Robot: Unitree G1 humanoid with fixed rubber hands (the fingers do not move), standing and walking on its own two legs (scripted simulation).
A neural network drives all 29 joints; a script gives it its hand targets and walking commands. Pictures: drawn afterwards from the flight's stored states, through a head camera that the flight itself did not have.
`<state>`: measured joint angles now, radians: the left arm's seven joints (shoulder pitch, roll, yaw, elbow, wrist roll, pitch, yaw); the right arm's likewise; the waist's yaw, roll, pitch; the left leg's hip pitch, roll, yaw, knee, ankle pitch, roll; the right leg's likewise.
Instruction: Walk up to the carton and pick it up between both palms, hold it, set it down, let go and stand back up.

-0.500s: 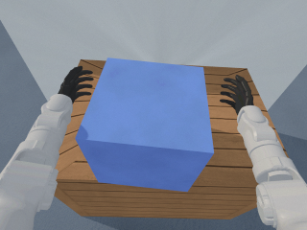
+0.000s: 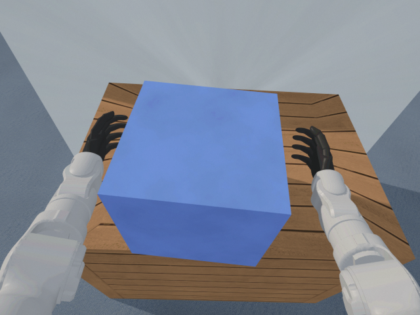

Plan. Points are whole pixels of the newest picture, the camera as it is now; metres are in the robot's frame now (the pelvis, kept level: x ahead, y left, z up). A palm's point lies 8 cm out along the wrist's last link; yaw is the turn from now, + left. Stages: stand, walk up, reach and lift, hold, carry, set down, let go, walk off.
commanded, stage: reach and lift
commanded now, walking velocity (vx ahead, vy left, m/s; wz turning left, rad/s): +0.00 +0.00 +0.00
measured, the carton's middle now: (201, 176) +0.40 +0.01 +0.00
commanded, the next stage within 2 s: none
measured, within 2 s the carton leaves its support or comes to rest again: leaves its support in 1.62 s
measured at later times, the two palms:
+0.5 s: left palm (112, 152) +0.43 +0.19 +0.05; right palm (296, 167) +0.39 -0.19 +0.05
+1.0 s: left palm (112, 156) +0.41 +0.19 +0.06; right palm (298, 171) +0.37 -0.19 +0.05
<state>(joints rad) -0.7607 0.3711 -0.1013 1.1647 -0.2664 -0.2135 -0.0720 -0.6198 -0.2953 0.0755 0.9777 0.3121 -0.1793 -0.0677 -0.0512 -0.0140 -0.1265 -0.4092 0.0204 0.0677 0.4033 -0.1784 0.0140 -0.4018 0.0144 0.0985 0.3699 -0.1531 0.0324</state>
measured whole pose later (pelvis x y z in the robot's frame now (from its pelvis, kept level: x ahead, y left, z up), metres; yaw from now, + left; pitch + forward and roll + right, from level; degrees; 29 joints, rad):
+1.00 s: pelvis +0.00 +0.01 +0.00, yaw +0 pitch +13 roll -1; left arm -0.78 0.24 -0.01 1.25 -0.24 -0.30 0.01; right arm -0.62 -0.17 0.05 1.01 0.31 -0.22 -0.14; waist -0.06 -0.02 -0.18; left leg -0.50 0.02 0.07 0.46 -0.20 0.01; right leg -0.48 0.01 0.10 0.40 -0.16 0.04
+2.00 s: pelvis +0.01 +0.01 +0.00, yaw +0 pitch +7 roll -1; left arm -0.67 0.22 0.00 1.05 -0.17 -0.21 0.05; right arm -0.53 -0.15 -0.04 0.79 0.20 -0.07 -0.14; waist -0.06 -0.02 -0.17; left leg -0.35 0.02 0.07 0.46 -0.23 0.01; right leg -0.31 0.01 0.10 0.35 -0.18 0.04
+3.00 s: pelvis +0.00 +0.01 +0.00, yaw +0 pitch -1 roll -2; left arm -0.57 0.12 0.26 0.41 -0.03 0.44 0.04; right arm -0.59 -0.17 -0.06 0.56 0.20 0.32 -0.10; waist -0.03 -0.01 -0.15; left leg -0.18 0.03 0.07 0.41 -0.21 0.01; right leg -0.14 0.02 0.10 0.29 -0.14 0.03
